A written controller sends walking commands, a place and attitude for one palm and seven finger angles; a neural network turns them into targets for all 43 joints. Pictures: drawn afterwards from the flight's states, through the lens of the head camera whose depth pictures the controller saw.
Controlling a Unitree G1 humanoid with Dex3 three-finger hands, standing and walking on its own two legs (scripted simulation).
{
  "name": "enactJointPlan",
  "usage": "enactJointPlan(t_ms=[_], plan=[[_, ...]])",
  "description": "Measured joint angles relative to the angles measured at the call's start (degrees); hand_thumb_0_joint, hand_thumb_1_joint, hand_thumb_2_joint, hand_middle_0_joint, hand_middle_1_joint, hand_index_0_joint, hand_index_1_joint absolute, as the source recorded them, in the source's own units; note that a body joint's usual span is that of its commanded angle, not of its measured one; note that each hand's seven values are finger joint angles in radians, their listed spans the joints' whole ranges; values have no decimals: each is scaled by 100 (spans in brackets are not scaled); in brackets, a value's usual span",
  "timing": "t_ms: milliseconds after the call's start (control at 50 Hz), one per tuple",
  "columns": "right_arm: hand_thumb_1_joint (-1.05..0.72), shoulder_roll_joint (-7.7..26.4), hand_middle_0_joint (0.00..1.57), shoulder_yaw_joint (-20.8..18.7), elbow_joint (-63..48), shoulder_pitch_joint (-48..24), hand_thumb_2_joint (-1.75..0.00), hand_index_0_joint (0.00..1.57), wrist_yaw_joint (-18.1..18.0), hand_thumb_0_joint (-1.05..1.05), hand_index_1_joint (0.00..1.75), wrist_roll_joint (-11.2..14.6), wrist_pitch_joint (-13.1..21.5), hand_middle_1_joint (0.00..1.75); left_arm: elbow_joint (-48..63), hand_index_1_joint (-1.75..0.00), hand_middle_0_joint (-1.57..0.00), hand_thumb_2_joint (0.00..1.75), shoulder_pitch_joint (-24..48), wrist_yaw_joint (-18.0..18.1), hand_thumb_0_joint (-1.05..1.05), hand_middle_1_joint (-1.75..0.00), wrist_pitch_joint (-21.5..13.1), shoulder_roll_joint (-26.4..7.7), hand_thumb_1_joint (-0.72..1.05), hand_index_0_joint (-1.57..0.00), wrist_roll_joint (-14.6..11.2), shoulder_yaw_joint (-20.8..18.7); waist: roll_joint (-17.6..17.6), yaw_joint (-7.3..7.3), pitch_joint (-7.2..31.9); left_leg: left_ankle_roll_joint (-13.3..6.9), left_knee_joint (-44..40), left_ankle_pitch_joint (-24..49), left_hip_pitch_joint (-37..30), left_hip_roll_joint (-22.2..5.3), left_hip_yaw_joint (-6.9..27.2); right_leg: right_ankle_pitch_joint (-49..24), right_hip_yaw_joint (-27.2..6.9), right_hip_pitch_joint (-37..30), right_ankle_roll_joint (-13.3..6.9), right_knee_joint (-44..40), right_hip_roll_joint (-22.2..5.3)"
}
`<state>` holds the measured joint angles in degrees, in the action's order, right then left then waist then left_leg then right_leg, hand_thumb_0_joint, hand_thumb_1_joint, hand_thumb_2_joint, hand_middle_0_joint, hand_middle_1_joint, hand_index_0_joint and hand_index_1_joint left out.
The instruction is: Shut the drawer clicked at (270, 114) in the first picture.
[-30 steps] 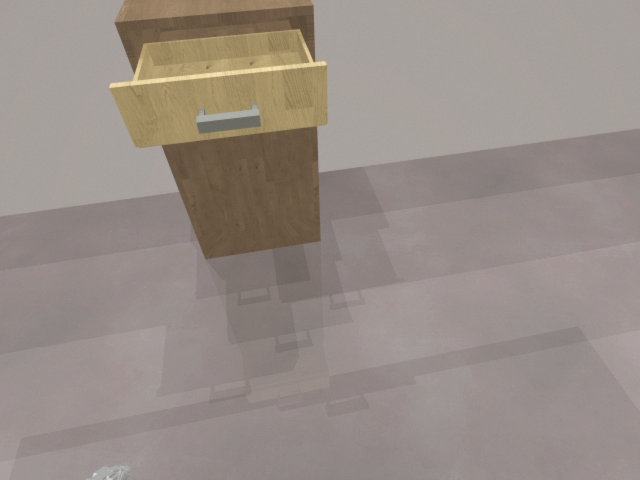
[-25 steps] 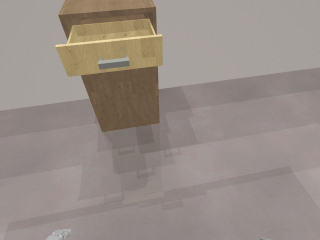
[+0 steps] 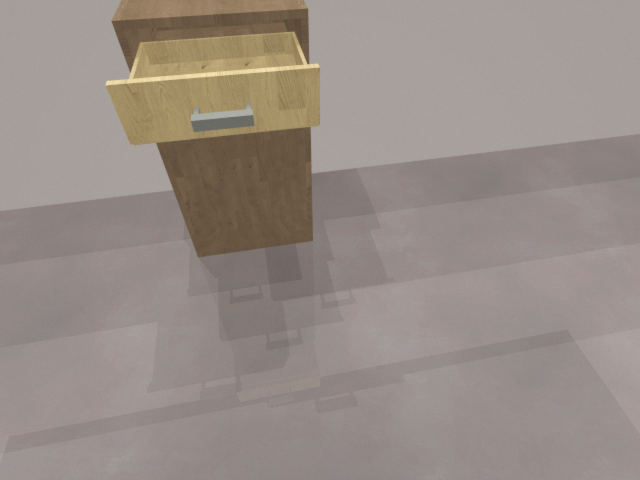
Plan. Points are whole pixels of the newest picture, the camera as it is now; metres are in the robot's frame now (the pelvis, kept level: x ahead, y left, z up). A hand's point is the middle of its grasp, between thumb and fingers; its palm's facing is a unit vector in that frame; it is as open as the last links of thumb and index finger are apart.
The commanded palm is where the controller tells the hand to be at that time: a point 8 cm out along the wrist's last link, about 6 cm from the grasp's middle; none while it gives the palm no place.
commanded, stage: stand and wait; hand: left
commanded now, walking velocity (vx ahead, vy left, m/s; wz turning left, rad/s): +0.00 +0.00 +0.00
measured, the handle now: (223, 114) +0.80 +0.26 +0.04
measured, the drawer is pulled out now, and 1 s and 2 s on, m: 0.29 0.29 0.29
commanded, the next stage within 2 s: look at it before walking up in 0.22 s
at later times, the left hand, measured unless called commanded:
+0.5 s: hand out of the picture +0.07 +0.25 -0.15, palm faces -0.02 -0.94 -0.33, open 7.3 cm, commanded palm none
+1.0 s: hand out of the picture +0.06 +0.26 -0.16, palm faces -0.03 -0.94 -0.33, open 7.3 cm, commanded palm none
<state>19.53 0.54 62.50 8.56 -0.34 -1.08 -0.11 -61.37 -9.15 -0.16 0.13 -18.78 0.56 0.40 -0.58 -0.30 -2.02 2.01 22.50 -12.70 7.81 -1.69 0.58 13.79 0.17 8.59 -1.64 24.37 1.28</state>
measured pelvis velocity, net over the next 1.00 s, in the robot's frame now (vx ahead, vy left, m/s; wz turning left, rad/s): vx -0.01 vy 0.02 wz -0.01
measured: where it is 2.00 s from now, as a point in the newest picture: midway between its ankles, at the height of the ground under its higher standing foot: (331, 478)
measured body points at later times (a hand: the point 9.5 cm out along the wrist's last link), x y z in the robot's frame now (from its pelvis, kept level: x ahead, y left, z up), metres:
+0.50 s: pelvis -0.01 +0.01 +0.00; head -0.01 +0.01 +0.45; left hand +0.07 +0.30 -0.13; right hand +0.06 -0.28 -0.14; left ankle +0.00 +0.14 -0.74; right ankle -0.01 -0.10 -0.74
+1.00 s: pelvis -0.01 +0.02 +0.00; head -0.01 +0.02 +0.45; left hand +0.06 +0.31 -0.13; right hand +0.06 -0.27 -0.13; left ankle +0.00 +0.14 -0.74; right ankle -0.01 -0.10 -0.74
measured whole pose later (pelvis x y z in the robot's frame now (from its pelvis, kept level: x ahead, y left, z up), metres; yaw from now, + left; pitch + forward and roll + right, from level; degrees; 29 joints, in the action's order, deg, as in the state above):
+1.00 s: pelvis -0.01 +0.02 +0.00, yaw -1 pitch -2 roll +0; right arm 18.7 0.8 64.1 7.7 -0.1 -0.9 0.5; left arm -62.6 -9.3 0.2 -0.1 -18.8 0.7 0.6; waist 0.1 -0.5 -1.4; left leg 0.6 20.5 -11.3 7.3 -0.6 -0.5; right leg 11.7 -0.9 8.0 0.0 21.6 0.1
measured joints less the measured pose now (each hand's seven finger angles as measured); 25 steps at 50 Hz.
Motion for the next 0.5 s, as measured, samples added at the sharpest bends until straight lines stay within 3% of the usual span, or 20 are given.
enactJointPlan(t_ms=[500], plan=[[-91, -76, 20, 20, 103, -67, -89, 21, 31, 1, 30, 15, 78, 30, -53, -30, -20, 90, 113, -1, 1, -30, -36, 14, 91, -21, 18, 11, 34, 9, 94, -86, -157, 154, -22, 72, -63, -178, -65, -17, 93, -175, -72]])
